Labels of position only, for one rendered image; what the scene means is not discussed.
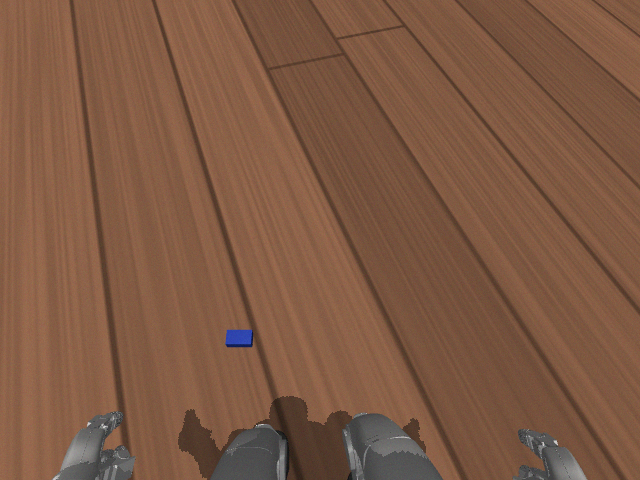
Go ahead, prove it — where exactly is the left robot hand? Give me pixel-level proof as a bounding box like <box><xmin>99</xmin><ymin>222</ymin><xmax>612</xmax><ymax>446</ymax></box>
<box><xmin>60</xmin><ymin>411</ymin><xmax>136</xmax><ymax>480</ymax></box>

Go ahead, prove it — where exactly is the left robot arm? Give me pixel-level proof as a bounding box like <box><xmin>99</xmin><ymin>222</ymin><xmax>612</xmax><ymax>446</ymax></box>
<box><xmin>52</xmin><ymin>464</ymin><xmax>100</xmax><ymax>480</ymax></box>

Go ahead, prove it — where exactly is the small box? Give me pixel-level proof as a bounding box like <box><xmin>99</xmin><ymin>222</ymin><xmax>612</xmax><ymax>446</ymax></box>
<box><xmin>225</xmin><ymin>330</ymin><xmax>253</xmax><ymax>347</ymax></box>

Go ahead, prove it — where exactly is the right robot hand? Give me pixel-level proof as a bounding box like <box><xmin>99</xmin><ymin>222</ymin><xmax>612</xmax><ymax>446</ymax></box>
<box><xmin>512</xmin><ymin>429</ymin><xmax>587</xmax><ymax>480</ymax></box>

